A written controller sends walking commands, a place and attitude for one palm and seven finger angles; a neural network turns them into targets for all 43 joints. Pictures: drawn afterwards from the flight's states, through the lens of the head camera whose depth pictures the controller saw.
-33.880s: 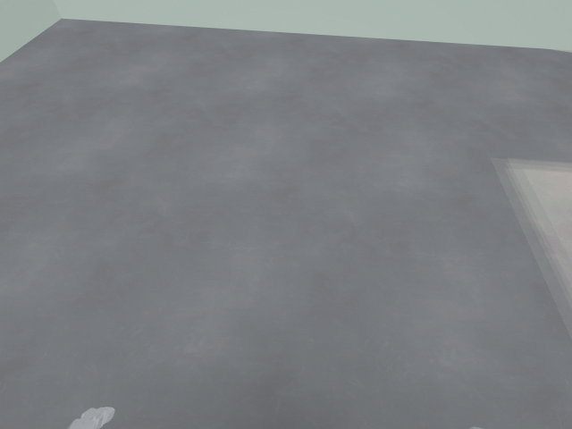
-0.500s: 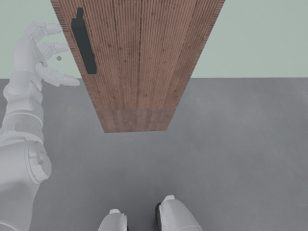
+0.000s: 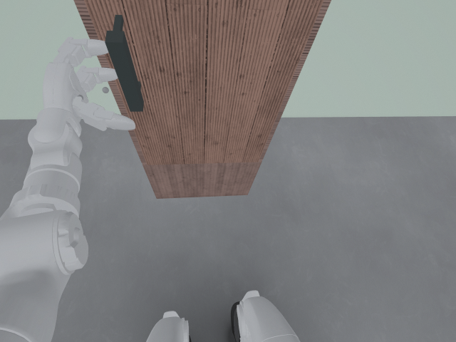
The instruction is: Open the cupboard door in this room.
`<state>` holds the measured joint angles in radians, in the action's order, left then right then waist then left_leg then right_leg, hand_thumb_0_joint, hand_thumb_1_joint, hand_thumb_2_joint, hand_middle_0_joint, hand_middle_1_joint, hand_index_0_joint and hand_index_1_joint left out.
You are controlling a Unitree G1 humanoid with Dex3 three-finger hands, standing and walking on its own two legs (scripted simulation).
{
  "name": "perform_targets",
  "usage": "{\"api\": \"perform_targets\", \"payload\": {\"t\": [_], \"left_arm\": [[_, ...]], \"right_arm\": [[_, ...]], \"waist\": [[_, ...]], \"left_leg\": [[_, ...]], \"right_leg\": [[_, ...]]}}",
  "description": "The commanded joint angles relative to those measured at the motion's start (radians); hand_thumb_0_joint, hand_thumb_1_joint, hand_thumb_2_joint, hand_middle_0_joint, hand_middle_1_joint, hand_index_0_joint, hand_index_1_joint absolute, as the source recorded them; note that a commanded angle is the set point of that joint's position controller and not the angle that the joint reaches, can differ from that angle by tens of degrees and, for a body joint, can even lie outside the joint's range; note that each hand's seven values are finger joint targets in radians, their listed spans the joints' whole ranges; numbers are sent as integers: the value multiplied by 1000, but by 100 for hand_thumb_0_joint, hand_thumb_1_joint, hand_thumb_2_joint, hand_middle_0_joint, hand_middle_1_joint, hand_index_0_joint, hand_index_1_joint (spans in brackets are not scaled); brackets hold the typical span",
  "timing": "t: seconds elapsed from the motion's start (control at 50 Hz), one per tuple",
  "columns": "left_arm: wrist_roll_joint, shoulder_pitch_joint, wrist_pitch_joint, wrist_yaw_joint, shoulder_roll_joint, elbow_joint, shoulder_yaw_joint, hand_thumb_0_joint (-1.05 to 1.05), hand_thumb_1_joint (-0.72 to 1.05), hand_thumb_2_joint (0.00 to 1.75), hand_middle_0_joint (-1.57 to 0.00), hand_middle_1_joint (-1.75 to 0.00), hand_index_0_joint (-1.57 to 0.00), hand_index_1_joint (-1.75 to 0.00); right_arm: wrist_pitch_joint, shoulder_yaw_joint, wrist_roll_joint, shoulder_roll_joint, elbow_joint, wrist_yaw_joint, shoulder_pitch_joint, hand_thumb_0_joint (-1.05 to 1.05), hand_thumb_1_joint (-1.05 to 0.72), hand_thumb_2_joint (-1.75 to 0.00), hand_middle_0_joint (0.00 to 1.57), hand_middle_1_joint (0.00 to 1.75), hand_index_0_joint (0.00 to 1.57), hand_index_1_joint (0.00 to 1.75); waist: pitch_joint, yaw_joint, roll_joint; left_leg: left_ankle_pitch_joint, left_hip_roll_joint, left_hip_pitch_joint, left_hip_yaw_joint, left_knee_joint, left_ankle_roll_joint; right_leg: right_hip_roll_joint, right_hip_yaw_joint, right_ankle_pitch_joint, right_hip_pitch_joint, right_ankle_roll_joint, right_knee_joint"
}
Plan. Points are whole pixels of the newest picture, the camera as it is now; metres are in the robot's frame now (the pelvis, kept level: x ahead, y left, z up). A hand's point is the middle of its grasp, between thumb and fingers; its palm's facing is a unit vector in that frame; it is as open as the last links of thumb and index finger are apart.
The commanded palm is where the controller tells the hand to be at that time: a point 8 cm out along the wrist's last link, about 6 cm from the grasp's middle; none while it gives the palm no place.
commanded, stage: slide the fingers in behind the handle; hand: left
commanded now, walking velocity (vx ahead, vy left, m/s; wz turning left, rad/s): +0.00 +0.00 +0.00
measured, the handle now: (128, 67) +0.57 +0.12 +0.08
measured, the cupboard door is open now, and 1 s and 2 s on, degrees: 0 0 0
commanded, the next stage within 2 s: close the thumb around the handle in 1.16 s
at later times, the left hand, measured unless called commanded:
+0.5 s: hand (124, 89) +0.52 +0.12 +0.08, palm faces -0.04 -1.00 -0.01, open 13.9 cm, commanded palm +0.50 +0.17 +0.08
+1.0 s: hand (142, 89) +0.53 +0.10 +0.07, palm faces -0.03 -1.00 -0.03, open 13.9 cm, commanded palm +0.50 +0.14 +0.08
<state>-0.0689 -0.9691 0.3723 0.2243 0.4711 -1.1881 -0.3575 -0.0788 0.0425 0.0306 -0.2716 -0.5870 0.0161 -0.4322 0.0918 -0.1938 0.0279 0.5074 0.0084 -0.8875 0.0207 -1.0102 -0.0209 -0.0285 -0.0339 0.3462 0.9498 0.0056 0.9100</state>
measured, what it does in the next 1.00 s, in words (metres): stands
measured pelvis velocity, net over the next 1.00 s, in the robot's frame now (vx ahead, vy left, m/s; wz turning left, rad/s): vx -0.01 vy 0.00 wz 0.01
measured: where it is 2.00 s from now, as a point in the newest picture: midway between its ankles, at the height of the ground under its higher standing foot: outside the picture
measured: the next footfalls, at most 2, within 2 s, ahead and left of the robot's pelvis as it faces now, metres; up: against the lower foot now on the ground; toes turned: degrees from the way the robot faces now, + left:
none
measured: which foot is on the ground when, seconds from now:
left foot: down 0.00-1.00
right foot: down 0.00-1.00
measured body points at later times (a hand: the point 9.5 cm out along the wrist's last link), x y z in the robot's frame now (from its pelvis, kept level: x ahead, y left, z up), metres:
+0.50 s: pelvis +0.00 +0.00 +0.00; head +0.13 +0.01 +0.43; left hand +0.52 +0.18 +0.08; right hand -0.01 -0.26 -0.11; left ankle -0.02 +0.10 -0.67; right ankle +0.04 -0.12 -0.67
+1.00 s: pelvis -0.01 +0.00 +0.00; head +0.13 +0.00 +0.42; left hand +0.52 +0.15 +0.08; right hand -0.01 -0.26 -0.12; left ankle -0.02 +0.10 -0.67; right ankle +0.04 -0.12 -0.67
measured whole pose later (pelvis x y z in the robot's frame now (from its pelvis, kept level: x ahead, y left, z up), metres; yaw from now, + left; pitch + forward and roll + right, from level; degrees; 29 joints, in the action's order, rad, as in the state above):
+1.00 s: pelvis -0.01 +0.00 +0.00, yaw +1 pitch +22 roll -2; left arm -0.03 -1.02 0.41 0.05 0.35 -1.22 -0.29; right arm -0.04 0.03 0.05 -0.26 -0.61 0.04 -0.42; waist 0.10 -0.20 0.04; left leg 0.50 -0.01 -0.91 0.02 -1.03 -0.02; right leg -0.02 -0.03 0.36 0.98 0.01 0.95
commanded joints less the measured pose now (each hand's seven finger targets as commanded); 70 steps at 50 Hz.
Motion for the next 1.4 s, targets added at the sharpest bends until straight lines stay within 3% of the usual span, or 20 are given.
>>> {"api": "perform_targets", "payload": {"t": [0.0,0.06,0.12,0.22,0.3,0.36,0.4,0.44,0.5,0.54,0.58,0.62,0.74,0.82,0.9,0.94,1.06,1.14,1.24,1.38], "left_arm": [[-18,-472,81,-15,201,209,-18,0,-50,30,-30,-120,-30,-120],[-6,-487,79,-35,193,182,-9,0,-50,30,-30,-120,-30,-120],[4,-508,90,-48,201,225,-11,0,-50,30,-30,-120,-30,-120],[-3,-510,88,-46,179,223,-2,0,-50,30,-30,-120,-30,-120],[-9,-514,89,-54,127,219,28,0,-50,30,-30,-120,-30,-120],[-4,-490,78,-71,149,172,3,0,-50,30,-30,-120,-30,-120],[5,-494,90,-80,170,211,-9,0,-50,30,-30,-120,-30,-120],[15,-496,100,-82,105,242,48,0,-50,30,-30,-120,-30,-120],[-2,-489,93,-89,97,195,38,0,-50,30,-30,-120,-30,-120],[1,-540,91,-96,52,207,78,0,-50,30,-30,-120,-30,-120],[6,-527,91,-115,131,191,10,0,-50,30,-30,-120,-30,-120],[16,-552,111,-124,100,241,40,0,-50,30,-30,-120,-30,-120],[22,-573,112,-143,12,218,103,0,-50,30,-30,-120,-30,-120],[26,-546,110,-167,79,210,39,0,-50,30,-30,-120,-30,-120],[38,-570,109,-174,46,189,73,0,-50,30,-30,-120,-30,-120],[41,-578,112,-168,31,198,92,0,-50,30,-30,-120,-30,-120],[29,-579,106,-159,53,181,73,0,-50,30,-30,-120,-30,-120],[25,-541,115,-153,60,208,59,0,-50,30,-30,-120,-30,-120],[29,-538,106,-151,81,176,50,0,-50,30,-30,-120,-30,-120],[26,-545,111,-152,34,211,84,0,-11,47,-33,-124,-33,-124]], "right_arm": [[23,-62,8,-173,36,-10,-177,0,-90,-90,20,30,20,30],[25,-61,8,-172,28,-6,-173,0,-90,-90,20,30,20,30],[28,-63,12,-170,35,-4,-173,0,-90,-90,20,30,20,30],[30,-64,10,-170,35,-2,-170,0,-90,-90,20,30,20,30],[36,-64,10,-164,35,0,-169,0,-90,-90,20,30,20,30],[36,-62,11,-166,28,0,-171,0,-90,-90,20,30,20,30],[38,-64,12,-165,43,1,-169,0,-90,-90,20,30,20,30],[39,-67,13,-155,38,7,-166,0,-90,-90,20,30,20,30],[38,-67,10,-163,34,5,-170,0,-90,-90,20,30,20,30],[43,-67,10,-158,28,7,-161,0,-90,-90,20,30,20,30],[45,-69,14,-168,22,4,-171,0,-90,-90,20,30,20,30],[51,-68,18,-159,27,7,-169,0,-90,-90,20,30,20,30],[52,-74,21,-159,13,15,-170,0,-90,-90,20,30,20,30],[51,-72,23,-162,15,13,-174,0,-90,-90,20,30,20,30],[53,-70,22,-159,19,12,-172,0,-90,-90,20,30,20,30],[53,-72,23,-158,14,12,-170,0,-90,-90,20,30,20,30],[56,-70,21,-162,10,10,-170,0,-90,-90,20,30,20,30],[57,-73,21,-159,19,11,-174,0,-90,-90,20,30,20,30],[53,-69,15,-162,22,8,-162,0,-90,-90,20,30,20,30],[55,-73,19,-159,23,12,-164,0,-90,-90,20,30,20,30]], "waist": [[495,-17,106],[463,-24,77],[541,-21,106],[541,-21,85],[521,-25,99],[483,-24,39],[528,-10,73],[549,-15,115],[488,-28,41],[488,-39,81],[487,-28,40],[545,-23,105],[518,-48,71],[551,-18,94],[486,-47,36],[515,-45,83],[502,-48,53],[563,-27,58],[495,-28,55],[534,-32,77]], "left_leg": [[-438,-5,248,20,104,4],[-401,-5,218,21,104,4],[-447,-7,252,22,93,7],[-432,-10,232,16,92,3],[-434,-11,247,22,96,6],[-381,-13,179,13,99,0],[-390,-18,192,9,98,-1],[-437,-14,245,12,95,7],[-394,-13,212,15,101,2],[-352,-16,212,12,104,3],[-340,-17,181,13,103,0],[-394,-18,234,16,99,6],[-385,-12,253,27,95,9],[-415,-17,248,22,95,12],[-358,-21,191,15,98,-2],[-373,-20,227,16,97,6],[-347,-21,195,13,94,1],[-398,-23,223,12,92,3],[-321,-26,164,4,100,-2],[-382,-22,225,11,98,6]], "right_leg": [[-18,6,-314,-309,22,-53],[-15,7,-287,-297,18,-54],[-12,9,-326,-311,18,-38],[-14,14,-339,-336,19,-40],[-15,5,-325,-311,22,-39],[-13,12,-307,-335,16,-46],[-12,18,-326,-359,21,-39],[-10,12,-341,-329,20,-35],[-15,7,-307,-321,19,-47],[-11,11,-273,-297,16,-52],[-10,14,-269,-323,15,-52],[-9,11,-305,-317,19,-36],[-11,0,-277,-267,16,-39],[-8,4,-305,-299,20,-31],[-9,9,-287,-301,15,-43],[-6,9,-289,-288,17,-40],[-6,13,-282,-301,15,-43],[-7,13,-330,-340,17,-36],[-6,21,-276,-329,16,-48],[-7,10,-307,-317,17,-40]]}}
